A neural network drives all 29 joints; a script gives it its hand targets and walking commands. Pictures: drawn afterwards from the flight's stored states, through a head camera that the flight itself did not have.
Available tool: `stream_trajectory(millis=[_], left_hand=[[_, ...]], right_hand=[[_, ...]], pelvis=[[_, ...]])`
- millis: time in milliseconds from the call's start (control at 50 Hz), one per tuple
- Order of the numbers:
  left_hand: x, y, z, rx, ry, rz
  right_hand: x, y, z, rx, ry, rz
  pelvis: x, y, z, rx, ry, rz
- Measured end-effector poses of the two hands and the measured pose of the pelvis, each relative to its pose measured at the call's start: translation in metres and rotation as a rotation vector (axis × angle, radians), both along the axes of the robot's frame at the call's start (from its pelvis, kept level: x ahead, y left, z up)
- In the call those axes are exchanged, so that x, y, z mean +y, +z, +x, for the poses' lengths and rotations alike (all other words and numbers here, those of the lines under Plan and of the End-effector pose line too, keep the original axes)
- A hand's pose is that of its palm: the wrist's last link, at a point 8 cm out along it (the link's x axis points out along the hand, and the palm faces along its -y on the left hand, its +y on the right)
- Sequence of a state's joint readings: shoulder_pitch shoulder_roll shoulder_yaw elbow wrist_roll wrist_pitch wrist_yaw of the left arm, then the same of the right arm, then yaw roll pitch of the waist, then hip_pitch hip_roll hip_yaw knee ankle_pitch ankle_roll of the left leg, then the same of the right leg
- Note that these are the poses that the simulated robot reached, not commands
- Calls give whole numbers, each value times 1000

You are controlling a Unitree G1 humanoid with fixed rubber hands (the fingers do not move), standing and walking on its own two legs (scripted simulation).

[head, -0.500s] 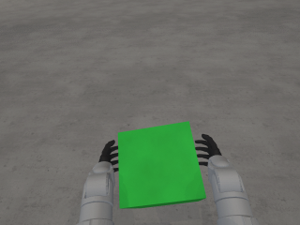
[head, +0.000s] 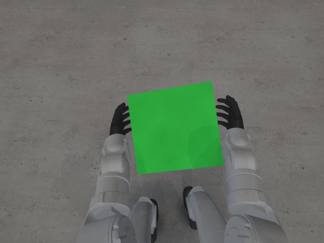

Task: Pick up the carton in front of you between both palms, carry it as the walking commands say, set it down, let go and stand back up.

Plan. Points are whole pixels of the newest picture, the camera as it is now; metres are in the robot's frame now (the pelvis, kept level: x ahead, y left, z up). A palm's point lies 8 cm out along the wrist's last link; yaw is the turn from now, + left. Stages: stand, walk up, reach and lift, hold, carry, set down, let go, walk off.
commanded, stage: set down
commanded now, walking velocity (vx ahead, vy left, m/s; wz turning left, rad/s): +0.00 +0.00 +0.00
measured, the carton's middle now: (177, 127) +0.41 -0.05 -0.17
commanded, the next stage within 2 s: none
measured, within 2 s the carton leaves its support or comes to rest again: rests again in 2.00 s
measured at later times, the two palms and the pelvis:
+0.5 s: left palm (136, 131) +0.43 +0.09 -0.21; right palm (226, 135) +0.38 -0.20 -0.21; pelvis -0.01 +0.01 -0.13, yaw +1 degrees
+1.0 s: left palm (151, 133) +0.46 +0.05 -0.37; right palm (225, 139) +0.40 -0.24 -0.36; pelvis -0.03 +0.02 -0.24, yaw +3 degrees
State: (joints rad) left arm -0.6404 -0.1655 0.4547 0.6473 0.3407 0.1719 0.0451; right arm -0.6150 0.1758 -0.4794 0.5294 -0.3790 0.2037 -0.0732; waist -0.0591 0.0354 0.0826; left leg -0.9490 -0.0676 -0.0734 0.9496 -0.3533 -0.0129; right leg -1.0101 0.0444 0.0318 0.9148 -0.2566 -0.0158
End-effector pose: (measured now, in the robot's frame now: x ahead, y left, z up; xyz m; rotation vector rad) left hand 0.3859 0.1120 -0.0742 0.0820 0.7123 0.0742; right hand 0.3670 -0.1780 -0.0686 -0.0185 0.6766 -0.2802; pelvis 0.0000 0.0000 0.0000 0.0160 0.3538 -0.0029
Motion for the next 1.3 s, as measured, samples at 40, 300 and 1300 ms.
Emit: stream_trajectory(millis=[40,300,1300], left_hand=[[-2,-20,5,-14,-2,-3],[-13,-76,33,-45,-5,-53],[-81,-385,87,15,-110,-54]], right_hand=[[-2,-19,4,-16,-19,1],[-12,-73,21,-57,-74,28],[-82,-395,38,57,-118,44]], pelvis=[[-2,-14,-1,71,1,3],[0,-84,2,300,8,-1],[8,-307,-47,418,58,6]])
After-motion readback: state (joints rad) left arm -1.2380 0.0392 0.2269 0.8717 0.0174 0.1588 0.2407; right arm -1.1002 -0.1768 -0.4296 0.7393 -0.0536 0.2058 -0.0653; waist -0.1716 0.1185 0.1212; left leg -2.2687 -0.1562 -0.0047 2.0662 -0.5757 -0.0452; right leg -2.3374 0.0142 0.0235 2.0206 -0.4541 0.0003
